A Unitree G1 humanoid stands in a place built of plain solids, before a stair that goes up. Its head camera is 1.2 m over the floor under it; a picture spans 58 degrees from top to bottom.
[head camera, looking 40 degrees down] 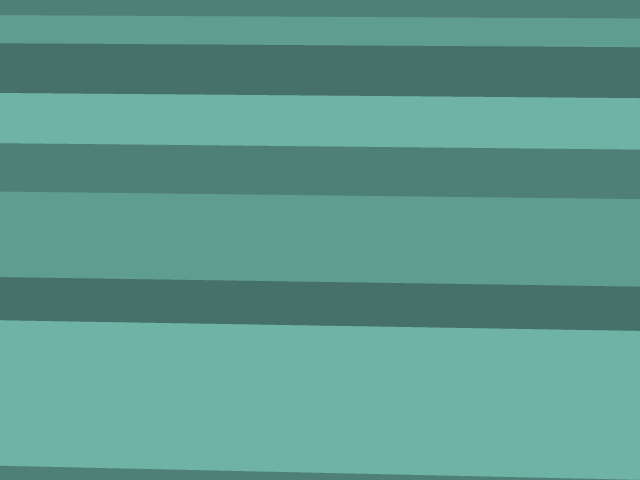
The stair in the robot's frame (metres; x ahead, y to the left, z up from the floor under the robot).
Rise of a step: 0.18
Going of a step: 0.41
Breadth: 7.50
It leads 1 degrees to the right of straight ahead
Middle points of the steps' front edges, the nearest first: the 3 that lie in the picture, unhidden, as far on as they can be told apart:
0.80 -0.67 0.37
1.21 -0.68 0.55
1.63 -0.69 0.74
